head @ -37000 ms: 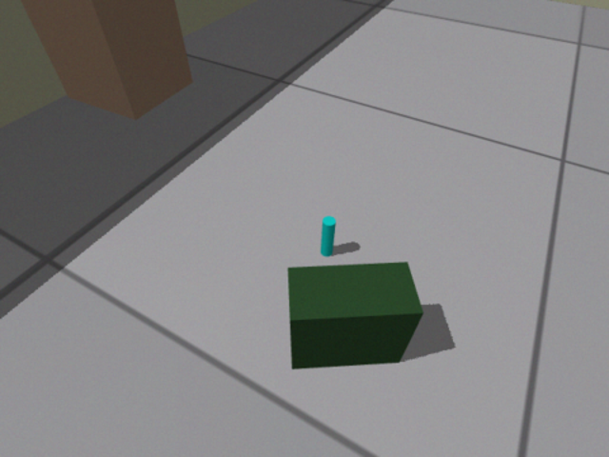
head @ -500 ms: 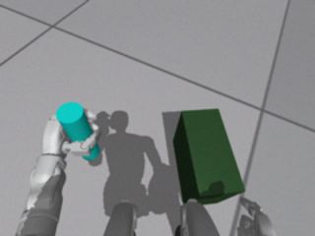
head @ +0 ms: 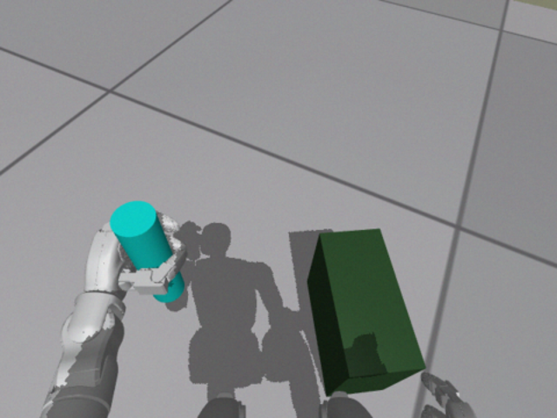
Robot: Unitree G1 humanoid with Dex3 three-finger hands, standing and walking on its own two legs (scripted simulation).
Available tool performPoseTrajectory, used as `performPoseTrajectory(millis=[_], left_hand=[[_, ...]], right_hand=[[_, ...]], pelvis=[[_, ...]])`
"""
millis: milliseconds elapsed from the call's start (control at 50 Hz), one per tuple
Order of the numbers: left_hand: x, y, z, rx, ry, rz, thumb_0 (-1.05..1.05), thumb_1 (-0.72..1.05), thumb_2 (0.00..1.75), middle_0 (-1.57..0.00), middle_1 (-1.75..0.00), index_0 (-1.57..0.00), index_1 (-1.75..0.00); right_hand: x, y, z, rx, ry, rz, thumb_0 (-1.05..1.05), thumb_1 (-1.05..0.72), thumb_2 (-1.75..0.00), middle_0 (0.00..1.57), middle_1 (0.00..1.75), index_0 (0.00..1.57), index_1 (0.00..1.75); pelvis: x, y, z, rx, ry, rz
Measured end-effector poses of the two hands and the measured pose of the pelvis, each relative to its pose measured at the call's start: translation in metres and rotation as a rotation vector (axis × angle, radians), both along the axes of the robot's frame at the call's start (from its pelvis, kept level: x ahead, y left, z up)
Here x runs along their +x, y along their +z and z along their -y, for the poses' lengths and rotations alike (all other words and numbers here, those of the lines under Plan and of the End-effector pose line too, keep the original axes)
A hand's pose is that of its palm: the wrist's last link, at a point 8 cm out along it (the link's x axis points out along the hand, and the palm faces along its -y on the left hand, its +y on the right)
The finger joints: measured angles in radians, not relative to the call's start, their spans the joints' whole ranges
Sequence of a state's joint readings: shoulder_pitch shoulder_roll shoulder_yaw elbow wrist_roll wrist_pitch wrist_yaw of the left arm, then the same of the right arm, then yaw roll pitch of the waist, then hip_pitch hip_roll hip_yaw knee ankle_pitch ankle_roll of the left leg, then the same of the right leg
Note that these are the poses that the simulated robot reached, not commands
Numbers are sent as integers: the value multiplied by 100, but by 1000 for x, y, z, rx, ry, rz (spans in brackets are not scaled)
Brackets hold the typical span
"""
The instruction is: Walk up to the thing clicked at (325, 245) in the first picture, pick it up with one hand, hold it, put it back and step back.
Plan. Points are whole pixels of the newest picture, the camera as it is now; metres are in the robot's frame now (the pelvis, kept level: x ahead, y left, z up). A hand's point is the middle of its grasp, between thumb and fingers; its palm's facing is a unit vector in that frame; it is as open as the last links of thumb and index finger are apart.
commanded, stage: lift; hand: left
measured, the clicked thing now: (153, 258) +0.34 +0.19 +0.03
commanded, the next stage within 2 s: hold in 0.42 s
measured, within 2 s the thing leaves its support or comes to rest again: neither
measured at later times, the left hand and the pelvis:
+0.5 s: hand (158, 241) +0.34 +0.17 +0.07, palm faces -0.02 -1.00 +0.00, open 6.7 cm; pelvis +0.01 +0.00 +0.03, yaw +0 degrees
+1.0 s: hand (160, 237) +0.34 +0.16 +0.09, palm faces -0.02 -1.00 +0.00, open 6.7 cm; pelvis +0.01 -0.01 +0.04, yaw +0 degrees
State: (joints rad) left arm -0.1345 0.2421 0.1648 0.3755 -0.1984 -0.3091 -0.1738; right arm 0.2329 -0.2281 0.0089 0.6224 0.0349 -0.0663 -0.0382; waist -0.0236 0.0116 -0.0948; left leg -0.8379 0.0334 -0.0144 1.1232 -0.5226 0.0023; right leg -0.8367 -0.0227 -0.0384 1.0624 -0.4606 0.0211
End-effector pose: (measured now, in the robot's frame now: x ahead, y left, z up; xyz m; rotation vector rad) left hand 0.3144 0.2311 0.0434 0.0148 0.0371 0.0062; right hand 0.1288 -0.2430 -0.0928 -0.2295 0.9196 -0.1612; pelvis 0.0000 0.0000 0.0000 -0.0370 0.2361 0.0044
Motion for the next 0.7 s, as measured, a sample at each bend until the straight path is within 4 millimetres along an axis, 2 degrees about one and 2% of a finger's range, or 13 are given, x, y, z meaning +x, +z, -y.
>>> performPoseTrajectory(millis=[240, 700], left_hand=[[3, 19, 2, -10, -9, 10, 0, 2, 106, -91, -103, -92, -104], [6, 40, 8, -19, -22, 23, 0, 3, 106, -90, -104, -91, -105]], right_hand=[[1, 19, 3, -10, -7, -1, 1, -88, -89, 21, 30, 21, 29], [2, 32, 4, -2, -16, -8, 1, -89, -89, 21, 30, 21, 29]], pelvis=[[7, 18, 0, 3, -2, 44], [14, 34, 2, 9, -3, 102]])
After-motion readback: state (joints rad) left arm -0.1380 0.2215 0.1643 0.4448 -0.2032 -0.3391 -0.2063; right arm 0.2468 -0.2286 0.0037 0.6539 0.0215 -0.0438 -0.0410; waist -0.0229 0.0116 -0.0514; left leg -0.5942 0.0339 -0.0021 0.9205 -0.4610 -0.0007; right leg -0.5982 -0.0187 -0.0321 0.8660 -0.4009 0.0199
